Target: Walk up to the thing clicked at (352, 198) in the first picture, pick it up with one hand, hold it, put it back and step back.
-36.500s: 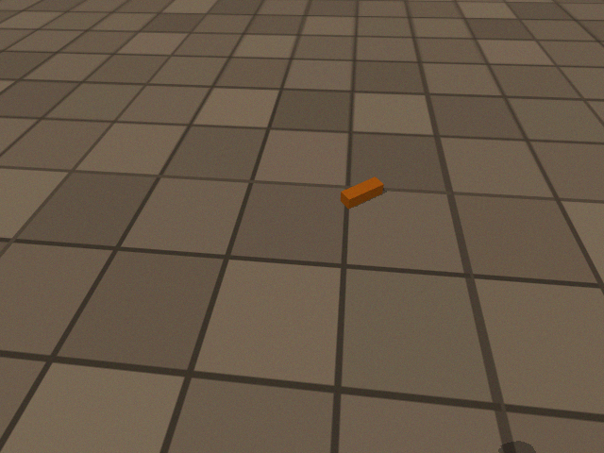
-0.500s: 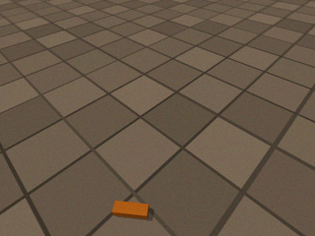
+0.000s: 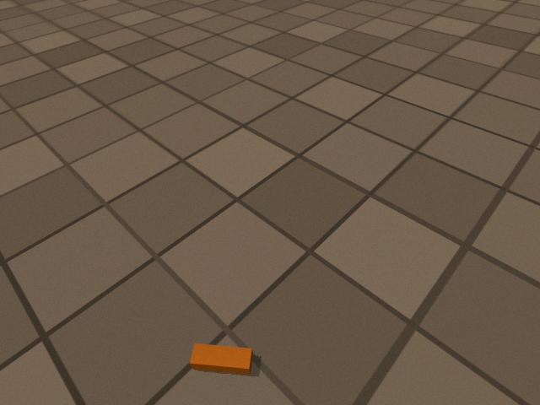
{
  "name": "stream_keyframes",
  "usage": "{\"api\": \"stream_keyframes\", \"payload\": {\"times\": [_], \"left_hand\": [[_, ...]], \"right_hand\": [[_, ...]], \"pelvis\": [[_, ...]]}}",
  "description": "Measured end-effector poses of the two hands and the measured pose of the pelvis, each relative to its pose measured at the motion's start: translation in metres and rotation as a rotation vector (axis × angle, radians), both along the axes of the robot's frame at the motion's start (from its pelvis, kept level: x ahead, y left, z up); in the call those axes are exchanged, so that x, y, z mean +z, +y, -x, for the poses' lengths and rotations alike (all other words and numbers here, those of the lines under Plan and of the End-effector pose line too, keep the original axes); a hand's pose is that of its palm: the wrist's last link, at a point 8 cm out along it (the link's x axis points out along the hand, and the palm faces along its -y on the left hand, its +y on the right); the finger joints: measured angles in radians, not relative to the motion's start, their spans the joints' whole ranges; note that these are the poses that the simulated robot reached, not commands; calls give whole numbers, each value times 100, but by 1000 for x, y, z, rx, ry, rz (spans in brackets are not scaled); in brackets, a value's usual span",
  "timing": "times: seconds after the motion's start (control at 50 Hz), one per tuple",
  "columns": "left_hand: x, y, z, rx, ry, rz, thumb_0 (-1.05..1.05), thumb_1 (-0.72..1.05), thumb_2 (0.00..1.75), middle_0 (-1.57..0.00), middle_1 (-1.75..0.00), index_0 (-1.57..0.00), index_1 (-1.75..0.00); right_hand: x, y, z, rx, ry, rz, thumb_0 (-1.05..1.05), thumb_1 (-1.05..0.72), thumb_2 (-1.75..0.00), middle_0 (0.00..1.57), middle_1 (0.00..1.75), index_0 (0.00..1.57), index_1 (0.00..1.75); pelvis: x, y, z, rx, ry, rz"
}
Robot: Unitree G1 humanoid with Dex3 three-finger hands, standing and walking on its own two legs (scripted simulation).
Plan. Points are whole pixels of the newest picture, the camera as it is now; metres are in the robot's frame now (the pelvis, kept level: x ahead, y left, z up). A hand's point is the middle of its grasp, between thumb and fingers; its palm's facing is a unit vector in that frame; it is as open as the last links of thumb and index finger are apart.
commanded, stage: stand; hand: left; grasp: from above
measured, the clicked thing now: (222, 358) +0.46 +0.24 -0.75
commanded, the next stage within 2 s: step back in 1.26 s
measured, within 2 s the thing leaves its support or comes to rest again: neither
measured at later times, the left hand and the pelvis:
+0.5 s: hand out of the picture +0.08 +0.23 -0.16, palm faces +0.01 -0.94 -0.34, open 7.4 cm; pelvis +0.01 -0.02 +0.00, yaw +0 degrees
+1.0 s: hand out of the picture +0.09 +0.23 -0.15, palm faces +0.00 -0.94 -0.35, open 7.4 cm; pelvis +0.01 -0.02 +0.00, yaw +0 degrees
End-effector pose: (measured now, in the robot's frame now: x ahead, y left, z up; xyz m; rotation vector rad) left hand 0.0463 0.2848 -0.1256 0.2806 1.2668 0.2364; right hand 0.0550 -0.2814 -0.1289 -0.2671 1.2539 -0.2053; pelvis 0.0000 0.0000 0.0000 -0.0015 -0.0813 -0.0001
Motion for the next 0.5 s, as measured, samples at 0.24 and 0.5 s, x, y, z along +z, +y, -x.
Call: {"api": "stream_keyframes", "payload": {"times": [0.24,0.5], "left_hand": [[3,-7,-13,-12,-11,-1,0,90,90,-20,-30,-20,-30],[5,-12,-28,-20,-29,-2,0,90,90,-20,-30,-20,-30]], "right_hand": [[0,-10,-5,1,2,1,1,-90,-90,20,30,20,30],[3,-21,-14,3,-2,12,1,-90,-90,20,30,20,30]], "pelvis": [[1,-8,-5,-3,10,0],[1,-15,-10,-5,18,-1]]}}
